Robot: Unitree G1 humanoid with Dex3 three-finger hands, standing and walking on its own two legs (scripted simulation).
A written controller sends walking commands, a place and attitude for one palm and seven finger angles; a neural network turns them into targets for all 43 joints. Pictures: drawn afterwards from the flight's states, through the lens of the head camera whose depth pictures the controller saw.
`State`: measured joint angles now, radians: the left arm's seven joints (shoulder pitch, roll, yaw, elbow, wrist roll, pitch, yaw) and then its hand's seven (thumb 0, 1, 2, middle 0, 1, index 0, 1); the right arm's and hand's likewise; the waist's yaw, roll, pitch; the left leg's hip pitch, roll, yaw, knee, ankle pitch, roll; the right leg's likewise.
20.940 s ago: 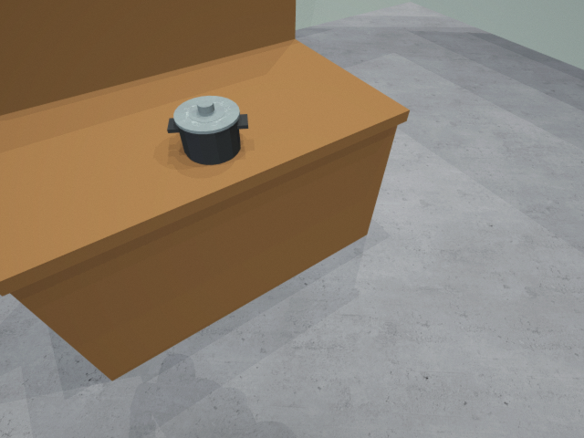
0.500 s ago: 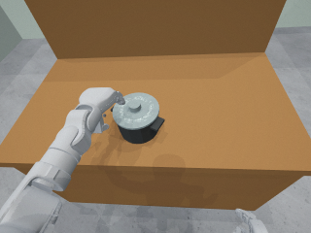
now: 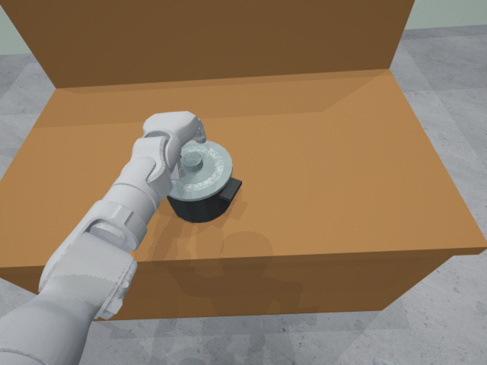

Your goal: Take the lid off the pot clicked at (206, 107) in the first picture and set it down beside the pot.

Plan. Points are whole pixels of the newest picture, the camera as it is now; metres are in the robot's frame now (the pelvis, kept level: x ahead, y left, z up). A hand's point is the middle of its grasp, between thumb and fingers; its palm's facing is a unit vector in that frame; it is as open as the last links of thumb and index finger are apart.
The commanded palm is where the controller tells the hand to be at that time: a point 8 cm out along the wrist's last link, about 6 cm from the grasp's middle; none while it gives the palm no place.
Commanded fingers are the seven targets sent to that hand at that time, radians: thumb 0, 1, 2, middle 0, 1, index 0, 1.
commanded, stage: move the open hand above the knob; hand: left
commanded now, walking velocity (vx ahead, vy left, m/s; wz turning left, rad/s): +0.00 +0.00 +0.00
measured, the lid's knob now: (192, 161) +0.50 +0.09 +0.01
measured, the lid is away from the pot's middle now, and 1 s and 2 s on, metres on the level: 0.00 0.00 0.00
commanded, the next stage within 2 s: lower the open fingers around the knob in 0.90 s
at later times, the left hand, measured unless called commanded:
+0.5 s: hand (171, 150) +0.47 +0.12 +0.08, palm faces -0.32 -0.03 -0.95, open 10.3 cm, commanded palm +0.47 +0.10 +0.14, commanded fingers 0.00 -0.27 1.32 -0.80 -0.08 -0.80 -0.08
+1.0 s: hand (182, 145) +0.48 +0.10 +0.08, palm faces -0.33 -0.04 -0.94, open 10.3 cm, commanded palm +0.48 +0.09 +0.14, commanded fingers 0.00 -0.27 1.32 -0.80 -0.08 -0.80 -0.08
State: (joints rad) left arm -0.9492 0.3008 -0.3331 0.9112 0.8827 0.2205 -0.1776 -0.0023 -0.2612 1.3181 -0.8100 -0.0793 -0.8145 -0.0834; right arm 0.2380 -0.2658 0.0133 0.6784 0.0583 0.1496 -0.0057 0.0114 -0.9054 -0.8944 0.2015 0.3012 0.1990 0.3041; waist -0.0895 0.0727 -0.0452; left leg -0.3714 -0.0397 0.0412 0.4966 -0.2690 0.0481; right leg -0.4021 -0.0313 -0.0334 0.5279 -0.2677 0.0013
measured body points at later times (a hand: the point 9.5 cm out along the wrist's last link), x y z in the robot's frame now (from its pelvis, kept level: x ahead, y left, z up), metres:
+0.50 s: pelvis +0.01 +0.00 +0.00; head +0.05 -0.02 +0.45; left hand +0.48 +0.11 +0.14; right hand +0.07 -0.25 -0.14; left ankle -0.02 +0.09 -0.73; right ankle -0.01 -0.12 -0.73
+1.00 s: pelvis +0.00 +0.00 +0.00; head +0.06 -0.02 +0.45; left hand +0.49 +0.10 +0.14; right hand +0.05 -0.26 -0.14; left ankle -0.02 +0.09 -0.73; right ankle -0.01 -0.12 -0.73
